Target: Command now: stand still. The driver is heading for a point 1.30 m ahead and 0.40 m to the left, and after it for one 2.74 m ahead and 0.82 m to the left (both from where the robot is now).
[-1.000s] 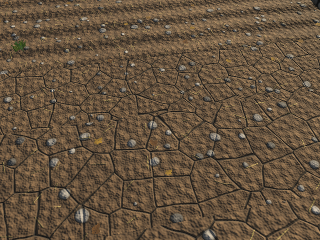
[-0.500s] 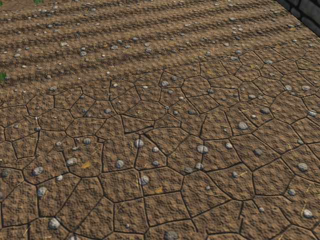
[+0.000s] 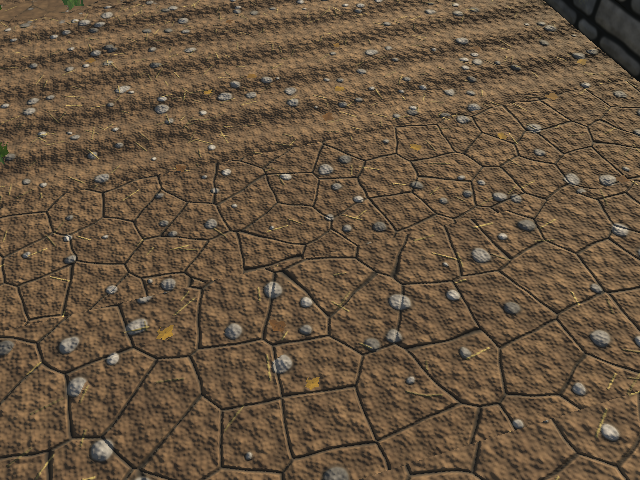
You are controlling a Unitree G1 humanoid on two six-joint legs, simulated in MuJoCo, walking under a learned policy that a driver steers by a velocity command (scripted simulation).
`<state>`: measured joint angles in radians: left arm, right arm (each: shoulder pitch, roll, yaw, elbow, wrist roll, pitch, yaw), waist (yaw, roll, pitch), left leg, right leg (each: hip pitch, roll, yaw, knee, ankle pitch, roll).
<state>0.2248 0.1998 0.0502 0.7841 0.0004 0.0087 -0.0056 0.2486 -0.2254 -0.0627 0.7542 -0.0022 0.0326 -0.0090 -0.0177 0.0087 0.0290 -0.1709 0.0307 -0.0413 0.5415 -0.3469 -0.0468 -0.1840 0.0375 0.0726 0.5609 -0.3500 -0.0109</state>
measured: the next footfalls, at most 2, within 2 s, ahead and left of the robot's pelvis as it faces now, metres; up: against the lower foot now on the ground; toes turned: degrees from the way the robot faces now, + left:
right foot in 0.82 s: +0.40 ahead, -0.04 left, +0.00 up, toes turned +1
left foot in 1.52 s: +0.71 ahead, +0.33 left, -0.18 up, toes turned +20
